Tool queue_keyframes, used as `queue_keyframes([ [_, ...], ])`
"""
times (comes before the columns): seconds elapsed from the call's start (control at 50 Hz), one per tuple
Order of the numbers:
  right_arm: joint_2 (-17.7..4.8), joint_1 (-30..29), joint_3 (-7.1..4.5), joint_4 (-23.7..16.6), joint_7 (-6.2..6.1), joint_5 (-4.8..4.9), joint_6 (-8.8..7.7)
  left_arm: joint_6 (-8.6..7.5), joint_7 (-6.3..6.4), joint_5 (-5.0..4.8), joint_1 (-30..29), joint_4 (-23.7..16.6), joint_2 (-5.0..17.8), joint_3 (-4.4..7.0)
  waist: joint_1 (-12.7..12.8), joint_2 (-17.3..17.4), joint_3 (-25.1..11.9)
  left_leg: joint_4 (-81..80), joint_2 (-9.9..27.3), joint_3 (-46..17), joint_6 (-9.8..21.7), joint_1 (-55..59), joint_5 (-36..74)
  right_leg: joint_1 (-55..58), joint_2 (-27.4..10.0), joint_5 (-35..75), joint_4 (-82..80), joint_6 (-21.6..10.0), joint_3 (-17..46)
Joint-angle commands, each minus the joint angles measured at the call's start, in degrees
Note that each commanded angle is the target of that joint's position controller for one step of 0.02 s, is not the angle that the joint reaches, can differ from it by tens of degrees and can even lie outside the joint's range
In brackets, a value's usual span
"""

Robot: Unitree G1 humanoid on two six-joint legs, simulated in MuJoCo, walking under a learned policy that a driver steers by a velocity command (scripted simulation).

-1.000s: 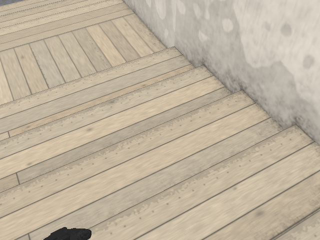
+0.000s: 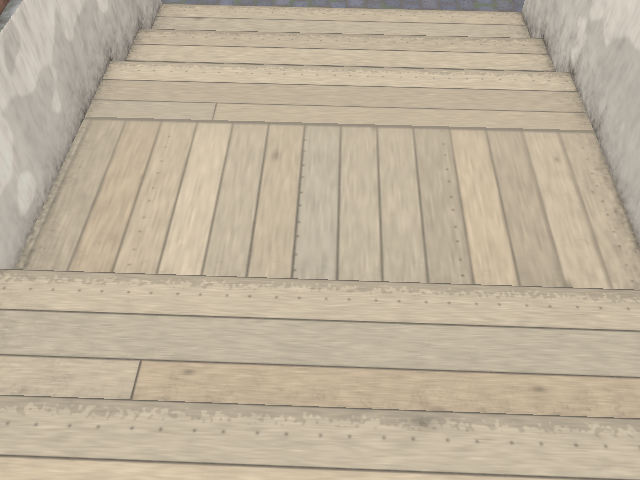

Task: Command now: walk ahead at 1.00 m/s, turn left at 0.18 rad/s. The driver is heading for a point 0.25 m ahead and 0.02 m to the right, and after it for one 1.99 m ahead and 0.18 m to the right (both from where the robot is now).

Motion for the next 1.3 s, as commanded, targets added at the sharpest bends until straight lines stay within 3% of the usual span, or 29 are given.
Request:
queue_keyframes([
  [0.02,-6.1,-9.9,-0.65,-7.8,0.89,-2.42,-0.80,-0.11,0.86,0.51,15.0,1.8,5.7,1.85,9.2,-3.0,-2.7,-1.3,6.5,0.6,-1.2,-37.9,10.1,29.2,-22.6,-12.3,-19.1,-15.2,37.0],
  [0.1,-0.6,-13.3,-0.03,-9.3,4.21,-4.22,1.70,-2.57,1.35,-1.59,16.5,7.1,5.5,0.79,0.9,-6.4,5.0,-32.1,10.2,-1.5,-4.0,-24.9,18.9,5.8,-14.1,2.7,-19.9,-11.5,21.9],
  [0.16,-1.9,-18.4,0.63,-10.1,5.39,-4.26,1.93,-1.72,0.63,-1.40,18.5,6.6,7.9,1.52,2.4,-6.3,2.0,-38.1,10.6,7.4,-3.4,-21.8,28.3,8.1,-13.9,19.6,-20.5,-12.1,15.2],
  [0.18,-2.0,-24.3,0.64,-11.6,5.64,-3.50,0.59,-2.28,1.08,-2.46,20.6,7.9,4.1,0.77,3.4,-2.9,4.3,-47.3,12.9,3.7,-1.9,-26.2,43.2,11.2,-11.2,15.0,-17.5,-10.4,13.5],
  [0.24,-1.3,-29.6,1.51,-12.3,6.46,-2.39,-0.65,-2.76,1.47,-3.51,20.7,7.7,4.9,0.10,5.1,-1.1,4.1,-60.4,10.4,9.4,-1.0,-10.5,59.5,5.3,-8.0,6.9,-19.9,-7.0,8.1],
  [0.32,-2.2,-38.3,1.71,-15.4,5.10,-2.59,0.61,-0.51,2.01,-1.32,28.7,11.2,6.9,-0.17,10.4,-1.7,10.1,-67.9,9.3,12.8,-0.8,-15.4,48.3,20.1,-9.9,18.0,-15.8,-7.0,7.6],
  [0.36,-4.0,-31.2,0.96,-13.7,4.01,-3.63,0.25,0.47,2.82,0.09,31.3,13.1,9.6,-0.02,7.9,-2.6,7.3,-72.5,6.7,13.6,0.2,-11.7,40.7,30.2,-10.4,39.4,-3.6,-6.5,6.7],
  [0.4,-7.5,-9.5,-1.08,-6.7,3.08,-3.60,-0.04,2.08,3.71,0.10,29.5,14.2,10.4,0.24,-2.4,-5.0,-2.1,-71.7,7.9,11.8,2.0,10.5,36.0,24.6,-10.4,46.1,23.6,-7.1,5.1],
  [0.42,-10.8,1.3,-2.55,-3.6,2.99,-4.48,-0.22,2.02,3.36,-0.53,25.6,13.3,7.1,0.12,-6.8,-0.8,-6.5,-65.2,13.5,6.3,5.2,27.5,39.5,7.4,-5.1,17.5,48.7,-6.2,3.0],
  [0.44,-12.4,5.9,-2.33,-2.9,3.17,-4.92,-0.17,0.54,3.85,-1.30,27.9,10.1,1.9,-0.66,-2.5,10.7,-14.0,-45.7,24.7,-2.9,4.4,45.8,74.0,-13.7,-0.2,-27.3,66.8,-5.6,6.7],
  [0.46,-13.3,9.0,-3.20,-2.6,3.39,-2.11,0.04,-0.36,4.42,-5.28,27.0,6.8,6.7,-0.10,-6.3,11.2,-26.2,-53.1,31.4,-18.7,13.2,57.1,63.4,-25.7,1.0,-21.4,68.7,-4.5,10.2],
  [0.48,-11.3,5.3,-3.11,-3.1,2.59,-2.65,-0.08,-0.53,4.29,-4.56,19.0,5.5,7.7,-0.23,-5.7,6.0,-17.1,-66.1,30.3,-21.5,14.2,47.7,37.5,-32.4,-2.6,-14.2,60.0,-3.8,7.7],
  [0.52,-4.7,-4.4,-1.48,-3.5,1.94,-3.46,-1.40,-0.29,2.87,-1.12,10.8,5.7,8.5,0.77,-1.0,-3.5,-0.9,-71.3,23.9,-13.5,9.3,24.5,37.2,-26.5,-6.5,-5.5,45.3,-3.8,10.0],
  [0.58,-3.8,-7.2,-0.81,-1.6,1.91,-0.69,-2.80,2.91,0.11,0.97,11.3,5.2,2.0,-0.16,7.7,1.8,4.7,-76.5,17.3,-3.5,7.1,-1.0,37.5,-8.2,-8.8,-2.6,22.2,0.3,7.7],
  [0.68,-2.6,-7.9,-0.52,-0.7,2.17,1.09,-4.92,0.33,-1.93,-0.97,1.8,2.8,2.2,-0.83,6.9,-2.3,3.3,-75.3,9.9,6.8,2.3,-11.3,25.4,9.7,-6.8,45.4,-2.9,-3.2,2.2],
  [0.76,-4.6,0.3,-0.21,2.5,0.92,-1.07,-2.80,1.46,-1.18,-1.10,-9.1,-1.5,4.6,-1.09,1.4,-2.2,10.7,-71.6,13.0,5.4,2.2,1.1,32.3,3.0,-5.5,36.8,-8.6,-4.2,-0.9],
  [0.8,-8.1,4.1,-0.46,3.8,0.38,-2.55,-1.89,1.56,0.23,0.56,-2.2,-0.4,7.0,-0.28,3.5,-2.6,6.9,-57.0,12.8,6.1,1.8,12.0,53.4,6.5,-1.9,26.2,-11.4,-5.3,-3.5],
  [0.84,-9.4,0.7,-0.85,4.6,-0.35,-3.02,-0.12,0.86,0.76,0.63,23.6,7.2,11.3,2.07,16.6,-0.7,-3.4,-22.3,11.9,7.9,1.7,6.8,62.8,28.7,-3.1,19.1,-11.6,-8.7,-0.9],
  [0.86,-4.2,-0.7,-0.73,3.3,-0.02,-2.34,-0.55,1.16,0.61,1.09,29.2,9.4,13.8,2.72,16.3,-13.2,-8.1,7.3,2.8,9.5,0.1,-12.4,5.9,44.2,-11.8,28.4,-1.2,-10.9,8.1],
  [0.88,-3.1,8.4,-0.24,1.1,-0.65,1.15,-1.78,1.05,-0.11,0.91,29.8,7.3,14.0,1.87,9.8,-17.8,-20.6,15.5,0.8,-1.3,0.2,-28.4,-7.9,62.2,-23.8,44.6,8.1,-14.4,27.1],
  [0.9,-4.7,2.8,0.24,-1.6,-0.95,2.41,-1.92,1.26,0.34,-0.87,28.6,8.0,16.2,3.35,13.5,-17.3,-23.3,13.7,1.5,1.5,-1.2,-40.8,-1.5,63.5,-29.1,11.4,-7.5,-22.1,42.3],
  [0.92,-6.8,-6.9,0.02,-2.6,-0.41,0.15,-1.74,1.14,1.32,-0.60,21.7,6.9,10.7,2.36,11.9,-4.1,-8.3,2.2,7.2,3.2,-1.4,-43.4,6.0,47.9,-25.4,2.1,-16.5,-19.4,37.6],
  [0.94,-6.4,-11.1,-0.17,-3.5,0.68,-1.18,-1.51,0.66,1.51,0.37,17.8,6.5,9.0,1.74,10.3,-1.1,-0.6,-3.6,8.7,2.8,-1.4,-38.8,8.5,34.9,-23.8,1.0,-18.7,-18.2,33.8],
  [0.98,-3.8,-9.7,-0.59,-1.9,2.33,-3.82,0.20,-1.35,1.18,0.20,19.3,8.9,5.8,0.34,4.8,6.2,3.6,-15.1,11.1,-2.0,-1.7,-28.3,11.8,17.8,-20.5,12.6,-15.8,-15.3,27.9],
  [1.0,-0.5,-11.0,0.04,-3.1,3.24,-3.04,1.46,-1.84,1.19,-1.56,16.5,9.5,6.1,0.04,1.0,1.4,5.8,-26.2,12.1,0.2,-3.4,-22.4,13.1,8.3,-15.8,8.5,-20.0,-12.7,20.5],
  [1.04,-1.5,-18.1,0.32,-6.5,4.53,-4.24,2.00,-2.36,1.19,-2.42,13.8,8.6,7.9,0.50,1.3,-5.0,9.4,-40.9,12.9,4.9,-5.4,-19.3,21.6,2.8,-11.9,14.3,-24.0,-12.6,14.2],
  [1.14,-1.0,-26.9,0.68,-8.4,6.16,-2.19,-0.92,-3.23,1.03,-3.89,16.6,9.7,4.8,-0.05,4.6,0.9,5.4,-61.9,11.7,9.7,-2.7,-6.5,60.9,4.4,-6.2,8.2,-21.8,-8.0,8.2],
  [1.24,-3.8,-32.4,0.40,-12.7,4.39,-2.29,-0.50,-0.64,2.55,-0.17,24.2,11.7,8.2,0.17,8.5,-1.5,7.3,-71.2,10.5,9.8,-4.2,-11.2,47.8,23.8,-7.4,22.9,-6.9,-8.1,13.0],
  [1.3,-10.2,-0.8,-2.59,-3.8,3.07,-3.44,-1.71,1.08,3.08,-0.79,21.4,11.5,10.9,1.23,-6.1,-1.1,-7.9,-70.4,13.0,7.1,-3.3,22.7,41.0,13.5,-4.2,27.9,36.0,-8.1,12.4],
])
Velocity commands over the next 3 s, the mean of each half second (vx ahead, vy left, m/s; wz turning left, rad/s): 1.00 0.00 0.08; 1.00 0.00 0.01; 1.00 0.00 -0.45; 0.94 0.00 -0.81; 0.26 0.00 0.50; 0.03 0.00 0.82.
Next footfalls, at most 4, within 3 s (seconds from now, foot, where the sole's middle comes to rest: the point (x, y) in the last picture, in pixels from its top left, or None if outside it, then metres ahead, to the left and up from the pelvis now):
0.42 left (273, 477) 0.54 0.10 -0.86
0.84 right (326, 320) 1.00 -0.05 -0.96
1.30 left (253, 226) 1.46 0.16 -1.07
1.70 right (315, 155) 1.81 -0.07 -1.07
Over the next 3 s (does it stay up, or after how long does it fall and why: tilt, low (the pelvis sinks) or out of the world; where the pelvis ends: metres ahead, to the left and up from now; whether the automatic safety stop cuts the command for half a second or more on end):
stays up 2.15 -0.31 -0.29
